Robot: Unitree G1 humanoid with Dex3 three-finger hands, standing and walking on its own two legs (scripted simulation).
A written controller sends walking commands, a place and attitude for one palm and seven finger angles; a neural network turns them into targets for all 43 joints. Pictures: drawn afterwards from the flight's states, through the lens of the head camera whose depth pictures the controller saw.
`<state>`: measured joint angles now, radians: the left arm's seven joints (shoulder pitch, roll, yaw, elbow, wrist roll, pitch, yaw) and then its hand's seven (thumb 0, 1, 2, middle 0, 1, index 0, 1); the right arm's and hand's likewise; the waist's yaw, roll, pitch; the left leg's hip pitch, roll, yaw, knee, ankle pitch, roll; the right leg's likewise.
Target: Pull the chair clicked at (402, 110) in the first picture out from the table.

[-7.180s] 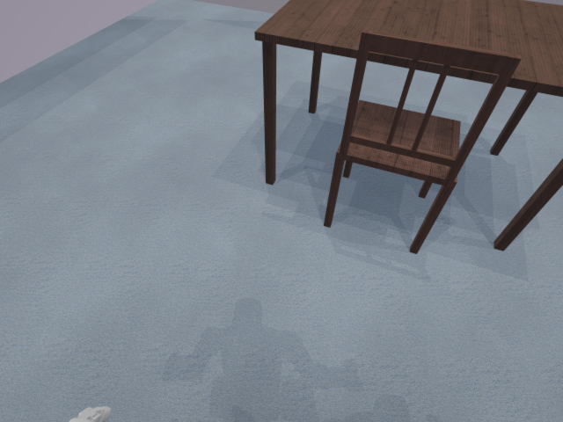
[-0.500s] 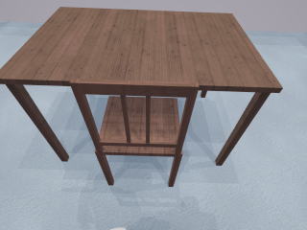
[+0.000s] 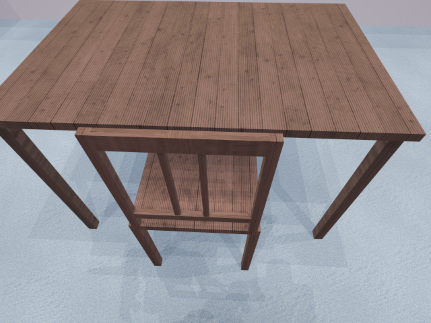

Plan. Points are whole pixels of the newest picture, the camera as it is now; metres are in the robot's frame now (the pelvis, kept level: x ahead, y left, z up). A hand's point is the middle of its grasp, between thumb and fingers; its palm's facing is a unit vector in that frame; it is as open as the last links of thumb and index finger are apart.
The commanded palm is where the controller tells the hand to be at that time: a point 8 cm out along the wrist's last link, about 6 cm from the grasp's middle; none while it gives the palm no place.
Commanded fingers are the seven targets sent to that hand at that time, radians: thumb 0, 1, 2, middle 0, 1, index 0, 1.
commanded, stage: come to a stop and stand still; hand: left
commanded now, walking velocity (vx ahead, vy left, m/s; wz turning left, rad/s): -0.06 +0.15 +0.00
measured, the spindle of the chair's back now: (171, 186) +0.43 +0.15 -0.09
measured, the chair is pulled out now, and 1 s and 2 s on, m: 0.00 0.00 0.00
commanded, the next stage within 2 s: look again from close up in 0.62 s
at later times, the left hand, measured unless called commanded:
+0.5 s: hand out of the picture -0.01 +0.26 -0.16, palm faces +0.03 -0.97 -0.26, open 7.4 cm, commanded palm none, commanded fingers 0.00 0.90 0.90 -0.20 -0.30 -0.20 -0.30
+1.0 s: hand out of the picture -0.03 +0.21 -0.17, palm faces +0.02 -0.98 -0.19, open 7.4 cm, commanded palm none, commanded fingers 0.00 0.90 0.90 -0.20 -0.30 -0.20 -0.30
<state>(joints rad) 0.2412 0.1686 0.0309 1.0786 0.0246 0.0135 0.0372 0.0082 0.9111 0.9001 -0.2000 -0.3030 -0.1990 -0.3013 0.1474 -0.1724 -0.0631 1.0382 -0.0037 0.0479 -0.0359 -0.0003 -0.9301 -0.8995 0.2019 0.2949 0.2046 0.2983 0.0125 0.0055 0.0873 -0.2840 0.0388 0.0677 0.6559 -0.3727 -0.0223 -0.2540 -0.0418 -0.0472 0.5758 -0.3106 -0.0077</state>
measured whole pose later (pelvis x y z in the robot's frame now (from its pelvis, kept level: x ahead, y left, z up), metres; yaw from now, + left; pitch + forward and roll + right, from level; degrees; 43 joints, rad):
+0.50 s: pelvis -0.04 +0.06 +0.00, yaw +1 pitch -2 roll +0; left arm 0.28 0.21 0.01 0.95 0.03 0.03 0.03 0.01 0.91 0.90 -0.20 -0.30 -0.20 -0.30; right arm 0.26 -0.18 -0.01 0.91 -0.02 0.02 0.00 0.00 -0.94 -0.90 0.20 0.30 0.21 0.30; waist 0.01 0.01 0.02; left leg -0.23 -0.05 0.07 0.54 -0.28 0.07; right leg -0.28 -0.08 0.04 0.54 -0.24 0.01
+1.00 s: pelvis -0.02 +0.05 +0.01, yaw +0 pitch -1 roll +1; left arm 0.32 0.14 -0.02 1.08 0.02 0.00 0.03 0.01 0.91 0.90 -0.20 -0.30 -0.20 -0.30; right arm 0.28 -0.17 0.01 1.07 0.00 -0.01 -0.02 0.01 -0.92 -0.90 0.20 0.29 0.20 0.30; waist 0.01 0.00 0.03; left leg -0.17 -0.04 0.06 0.45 -0.27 0.04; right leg -0.23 -0.06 0.06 0.48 -0.23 0.06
